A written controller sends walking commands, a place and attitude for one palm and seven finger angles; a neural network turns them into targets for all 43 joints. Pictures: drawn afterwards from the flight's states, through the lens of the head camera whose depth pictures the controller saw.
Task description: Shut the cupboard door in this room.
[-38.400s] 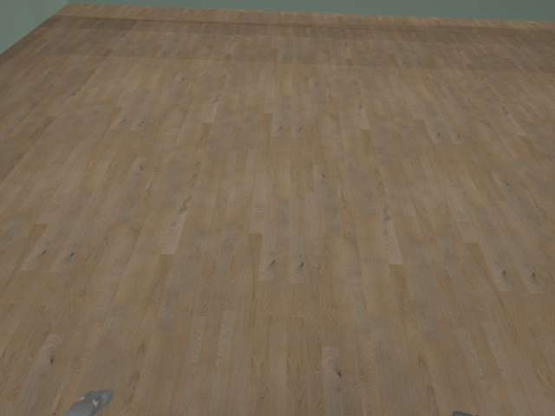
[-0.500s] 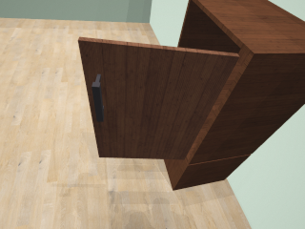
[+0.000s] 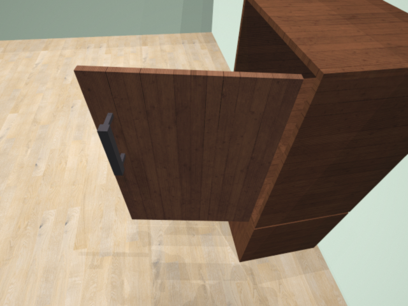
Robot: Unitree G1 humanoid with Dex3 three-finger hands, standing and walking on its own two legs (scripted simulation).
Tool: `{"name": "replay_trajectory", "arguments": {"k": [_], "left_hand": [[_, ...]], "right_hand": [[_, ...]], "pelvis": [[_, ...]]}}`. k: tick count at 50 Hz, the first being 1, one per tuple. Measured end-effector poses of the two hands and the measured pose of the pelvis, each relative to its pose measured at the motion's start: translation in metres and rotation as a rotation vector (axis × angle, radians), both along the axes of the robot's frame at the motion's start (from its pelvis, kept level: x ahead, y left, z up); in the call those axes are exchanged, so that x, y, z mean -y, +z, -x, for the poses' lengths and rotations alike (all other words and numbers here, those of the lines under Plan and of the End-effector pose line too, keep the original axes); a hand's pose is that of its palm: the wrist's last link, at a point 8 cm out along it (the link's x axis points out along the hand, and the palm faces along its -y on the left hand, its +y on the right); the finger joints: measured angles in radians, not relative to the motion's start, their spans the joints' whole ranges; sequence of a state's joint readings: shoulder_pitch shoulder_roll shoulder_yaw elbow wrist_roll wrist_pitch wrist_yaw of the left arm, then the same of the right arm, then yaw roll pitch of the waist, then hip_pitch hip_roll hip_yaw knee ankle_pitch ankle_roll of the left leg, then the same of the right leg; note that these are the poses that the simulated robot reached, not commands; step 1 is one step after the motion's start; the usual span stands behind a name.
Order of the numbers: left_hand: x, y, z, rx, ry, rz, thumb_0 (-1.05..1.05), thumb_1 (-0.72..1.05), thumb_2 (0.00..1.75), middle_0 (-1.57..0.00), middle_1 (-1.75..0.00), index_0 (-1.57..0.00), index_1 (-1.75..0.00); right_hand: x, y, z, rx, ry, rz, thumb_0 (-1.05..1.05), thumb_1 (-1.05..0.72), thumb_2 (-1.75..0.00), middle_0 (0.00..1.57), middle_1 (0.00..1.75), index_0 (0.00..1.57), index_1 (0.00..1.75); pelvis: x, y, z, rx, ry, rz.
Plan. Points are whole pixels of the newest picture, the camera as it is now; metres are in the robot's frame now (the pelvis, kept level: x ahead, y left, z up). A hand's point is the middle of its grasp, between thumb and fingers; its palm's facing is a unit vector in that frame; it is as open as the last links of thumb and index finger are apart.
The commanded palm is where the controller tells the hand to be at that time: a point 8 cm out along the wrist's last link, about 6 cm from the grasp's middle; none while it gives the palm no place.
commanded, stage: come to a stop and stand still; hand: left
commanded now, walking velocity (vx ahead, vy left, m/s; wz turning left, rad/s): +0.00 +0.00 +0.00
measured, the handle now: (114, 145) +0.43 +0.23 +0.06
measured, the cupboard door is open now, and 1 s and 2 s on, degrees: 79 79 79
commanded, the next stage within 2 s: look again from close up in 0.38 s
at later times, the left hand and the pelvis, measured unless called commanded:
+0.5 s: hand out of the picture -0.02 +0.18 -0.17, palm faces +0.03 -0.98 -0.21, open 7.4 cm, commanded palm none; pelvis +0.00 +0.01 +0.00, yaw +1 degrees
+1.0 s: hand out of the picture +0.02 +0.17 -0.17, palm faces +0.01 -0.98 -0.21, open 7.3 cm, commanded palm none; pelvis +0.01 +0.00 +0.00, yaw +0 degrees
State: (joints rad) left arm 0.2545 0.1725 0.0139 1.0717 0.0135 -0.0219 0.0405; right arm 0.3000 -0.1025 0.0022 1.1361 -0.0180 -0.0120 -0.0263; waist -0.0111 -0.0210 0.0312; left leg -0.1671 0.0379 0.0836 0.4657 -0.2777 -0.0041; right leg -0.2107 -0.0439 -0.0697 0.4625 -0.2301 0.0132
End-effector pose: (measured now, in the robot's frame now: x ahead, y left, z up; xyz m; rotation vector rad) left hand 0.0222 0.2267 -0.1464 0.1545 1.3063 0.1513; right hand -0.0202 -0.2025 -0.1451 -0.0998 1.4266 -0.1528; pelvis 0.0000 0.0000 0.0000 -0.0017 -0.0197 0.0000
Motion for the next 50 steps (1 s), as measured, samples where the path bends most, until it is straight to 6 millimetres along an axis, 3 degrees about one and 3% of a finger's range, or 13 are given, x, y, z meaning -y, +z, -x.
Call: {"name": "replay_trajectory", "arguments": {"k": [6, 13, 18, 26, 31, 41, 50], "left_hand": [[0.014, -0.002, 0.025, -0.064, 0.021, 0.033, 0.01, 0.94, 0.9, -0.2, -0.3, -0.2, -0.3], [0.032, -0.005, 0.05, -0.126, 0.039, 0.082, 0.01, 0.92, 0.9, -0.2, -0.3, -0.2, -0.3], [0.027, -0.004, 0.059, -0.143, 0.031, 0.066, 0.01, 0.91, 0.9, -0.21, -0.3, -0.2, -0.3], [-0.005, 0.006, 0.045, -0.103, 0.025, -0.018, 0.01, 0.91, 0.9, -0.2, -0.3, -0.2, -0.3], [-0.014, 0.01, 0.028, -0.072, 0.009, -0.044, 0.01, 0.91, 0.9, -0.2, -0.3, -0.2, -0.3], [-0.002, 0.01, 0.008, -0.062, -0.006, -0.029, 0.01, 0.91, 0.9, -0.2, -0.3, -0.2, -0.3], [0.008, 0.007, 0.01, -0.088, 0.002, -0.014, 0.01, 0.92, 0.9, -0.2, -0.3, -0.2, -0.3]], "right_hand": [[0.016, 0.005, -0.017, 0.022, 0.027, 0.033, 0.02, -0.93, -0.89, 0.2, 0.3, 0.2, 0.3], [0.022, 0.009, -0.024, 0.028, 0.048, 0.051, 0.01, -0.93, -0.89, 0.2, 0.3, 0.2, 0.3], [0.02, 0.001, -0.03, 0.072, 0.061, 0.043, 0.01, -0.93, -0.89, 0.2, 0.3, 0.2, 0.3], [0.008, -0.01, -0.027, 0.098, 0.059, 0.005, 0.02, -0.94, -0.89, 0.2, 0.3, 0.2, 0.3], [0.002, -0.011, -0.017, 0.071, 0.057, -0.018, 0.02, -0.94, -0.89, 0.2, 0.3, 0.2, 0.3], [0.001, -0.01, -0.007, 0.01, 0.046, -0.035, 0.01, -0.92, -0.89, 0.2, 0.3, 0.2, 0.3], [0.012, -0.007, -0.018, 0.007, 0.043, -0.015, 0.01, -0.91, -0.89, 0.2, 0.3, 0.2, 0.3]], "pelvis": [[0.004, 0.002, -0.002, 0.007, 0.002, 0.001], [0.004, 0.004, -0.002, 0.008, 0.005, 0.003], [-0.003, -0.001, 0.003, 0.002, 0.012, 0.012], [-0.01, -0.004, 0.002, 0.011, 0.011, -0.006], [-0.009, -0.002, 0.001, 0.007, 0.005, -0.013], [-0.003, -0.001, -0.005, -0.004, -0.001, -0.018], [0.004, 0.0, -0.012, -0.004, -0.002, -0.016]]}}
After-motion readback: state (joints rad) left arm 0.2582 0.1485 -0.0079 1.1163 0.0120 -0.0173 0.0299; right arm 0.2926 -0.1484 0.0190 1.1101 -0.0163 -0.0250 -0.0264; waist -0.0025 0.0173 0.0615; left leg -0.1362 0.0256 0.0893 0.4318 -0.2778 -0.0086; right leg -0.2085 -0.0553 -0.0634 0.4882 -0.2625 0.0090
